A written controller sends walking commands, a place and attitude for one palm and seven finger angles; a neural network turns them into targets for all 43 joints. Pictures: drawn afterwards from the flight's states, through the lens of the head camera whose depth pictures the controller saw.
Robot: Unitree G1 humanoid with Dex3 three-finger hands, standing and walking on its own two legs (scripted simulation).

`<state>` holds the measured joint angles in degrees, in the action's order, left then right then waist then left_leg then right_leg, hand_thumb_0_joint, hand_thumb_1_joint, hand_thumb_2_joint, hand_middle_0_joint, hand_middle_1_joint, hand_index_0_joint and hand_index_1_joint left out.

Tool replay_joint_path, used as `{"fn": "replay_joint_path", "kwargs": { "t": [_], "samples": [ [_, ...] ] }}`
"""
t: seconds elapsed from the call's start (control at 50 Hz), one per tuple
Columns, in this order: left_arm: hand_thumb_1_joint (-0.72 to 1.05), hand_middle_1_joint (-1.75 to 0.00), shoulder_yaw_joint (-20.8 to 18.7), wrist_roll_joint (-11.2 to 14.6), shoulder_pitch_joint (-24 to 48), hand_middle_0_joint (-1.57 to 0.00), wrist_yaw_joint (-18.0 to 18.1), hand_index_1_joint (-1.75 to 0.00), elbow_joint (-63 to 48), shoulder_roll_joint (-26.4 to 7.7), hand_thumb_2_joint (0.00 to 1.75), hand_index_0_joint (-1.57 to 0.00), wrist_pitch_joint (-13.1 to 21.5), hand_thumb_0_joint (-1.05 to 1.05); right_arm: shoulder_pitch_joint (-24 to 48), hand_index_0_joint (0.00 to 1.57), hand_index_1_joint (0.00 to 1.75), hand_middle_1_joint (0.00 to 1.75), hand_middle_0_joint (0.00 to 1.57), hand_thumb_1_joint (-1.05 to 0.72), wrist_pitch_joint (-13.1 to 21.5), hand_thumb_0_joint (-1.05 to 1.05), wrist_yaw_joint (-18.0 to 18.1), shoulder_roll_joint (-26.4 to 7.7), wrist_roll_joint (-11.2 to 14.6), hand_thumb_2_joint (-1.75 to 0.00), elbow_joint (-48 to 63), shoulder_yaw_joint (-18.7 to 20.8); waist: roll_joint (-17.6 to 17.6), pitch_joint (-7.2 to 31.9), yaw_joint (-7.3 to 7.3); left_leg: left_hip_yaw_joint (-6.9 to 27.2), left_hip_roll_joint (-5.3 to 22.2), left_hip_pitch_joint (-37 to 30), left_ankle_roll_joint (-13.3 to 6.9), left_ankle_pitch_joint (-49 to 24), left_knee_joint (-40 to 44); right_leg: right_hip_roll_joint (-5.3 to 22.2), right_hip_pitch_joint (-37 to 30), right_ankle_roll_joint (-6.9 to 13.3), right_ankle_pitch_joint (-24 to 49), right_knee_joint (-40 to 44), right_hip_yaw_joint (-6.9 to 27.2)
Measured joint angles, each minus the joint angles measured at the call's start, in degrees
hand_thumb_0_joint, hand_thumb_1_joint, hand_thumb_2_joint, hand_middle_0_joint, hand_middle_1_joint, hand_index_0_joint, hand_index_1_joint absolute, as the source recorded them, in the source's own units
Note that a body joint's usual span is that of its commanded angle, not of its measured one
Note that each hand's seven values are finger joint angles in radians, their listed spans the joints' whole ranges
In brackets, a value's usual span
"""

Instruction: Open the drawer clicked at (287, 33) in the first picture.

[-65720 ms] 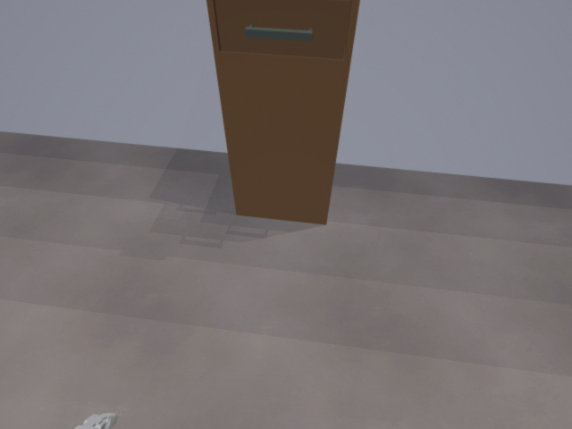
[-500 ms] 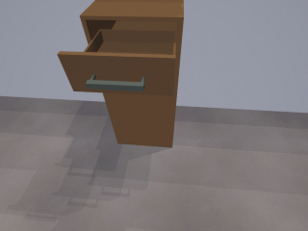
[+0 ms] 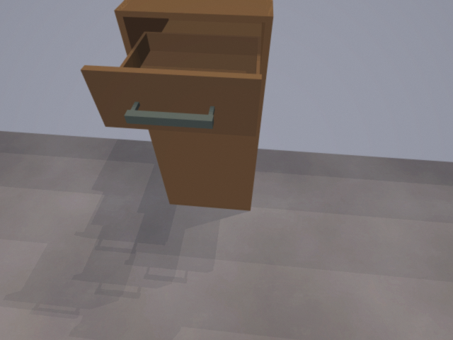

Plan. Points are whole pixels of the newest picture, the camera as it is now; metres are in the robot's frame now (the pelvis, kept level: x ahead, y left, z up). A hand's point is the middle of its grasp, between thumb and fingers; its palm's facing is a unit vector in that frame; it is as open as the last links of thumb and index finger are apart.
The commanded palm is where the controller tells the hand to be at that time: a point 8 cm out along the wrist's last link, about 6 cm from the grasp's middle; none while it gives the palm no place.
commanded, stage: look to check the result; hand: left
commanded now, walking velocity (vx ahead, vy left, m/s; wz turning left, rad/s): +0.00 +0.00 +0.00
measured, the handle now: (171, 113) +0.55 +0.15 +0.09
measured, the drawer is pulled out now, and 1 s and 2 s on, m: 0.28 0.28 0.28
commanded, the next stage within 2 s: stand and wait in 0.30 s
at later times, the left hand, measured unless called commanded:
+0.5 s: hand out of the picture +0.02 +0.17 -0.17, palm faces +0.04 -0.98 -0.20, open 7.4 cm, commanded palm none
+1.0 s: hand out of the picture +0.03 +0.17 -0.17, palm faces +0.04 -0.98 -0.21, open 7.4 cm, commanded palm none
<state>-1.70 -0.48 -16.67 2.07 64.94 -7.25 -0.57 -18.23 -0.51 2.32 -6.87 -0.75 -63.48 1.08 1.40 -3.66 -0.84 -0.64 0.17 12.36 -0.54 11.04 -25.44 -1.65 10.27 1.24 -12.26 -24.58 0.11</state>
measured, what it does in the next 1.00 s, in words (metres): stands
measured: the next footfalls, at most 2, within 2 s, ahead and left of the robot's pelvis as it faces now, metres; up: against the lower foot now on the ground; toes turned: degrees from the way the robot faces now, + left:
none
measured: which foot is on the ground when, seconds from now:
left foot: down 0.00-1.00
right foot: down 0.00-1.00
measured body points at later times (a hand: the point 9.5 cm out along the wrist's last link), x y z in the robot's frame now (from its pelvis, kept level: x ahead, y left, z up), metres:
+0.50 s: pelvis +0.01 +0.00 +0.00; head +0.03 +0.00 +0.45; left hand +0.02 +0.22 -0.16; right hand +0.01 -0.21 -0.16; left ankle +0.03 +0.11 -0.74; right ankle +0.01 -0.11 -0.74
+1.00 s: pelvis +0.02 +0.00 +0.00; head +0.04 -0.01 +0.45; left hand +0.03 +0.22 -0.16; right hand +0.02 -0.22 -0.16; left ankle +0.03 +0.11 -0.74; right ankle +0.01 -0.11 -0.74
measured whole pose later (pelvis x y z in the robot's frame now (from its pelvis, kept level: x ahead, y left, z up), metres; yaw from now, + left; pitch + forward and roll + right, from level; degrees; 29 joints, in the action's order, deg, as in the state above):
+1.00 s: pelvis +0.02 +0.00 +0.00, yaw +0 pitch -2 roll +0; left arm -1.6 -0.4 -14.1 2.1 64.7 -8.2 -0.2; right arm -14.5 -0.2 2.4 -8.2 -0.6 -64.2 1.0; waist 1.0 -3.9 -0.8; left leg -0.8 0.1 9.8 -0.3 11.9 -23.5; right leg -1.6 7.9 1.3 -13.2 -23.0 0.3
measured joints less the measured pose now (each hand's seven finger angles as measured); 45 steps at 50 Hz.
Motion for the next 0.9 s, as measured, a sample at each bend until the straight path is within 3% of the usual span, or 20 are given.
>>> {"fn": "replay_joint_path", "kwargs": {
  "t": [0.9],
  "samples": [
    [0.91,-0.3,0.05,0.04,2.71,-0.2,-0.02,-0.3,-0.31,-0.89,0.9,-0.2,0.38,0.01,3.6,0.2,0.3,0.29,0.2,-0.91,0.35,0.01,0.08,-1.27,0.16,-0.9,-0.64,-0.08,-0.25,-0.35,0.0,-0.18,-0.2,-2.34,0.09,0.78,1.87,0.2,-2.1,-0.06,-0.96,1.45,0.23]
  ]
}}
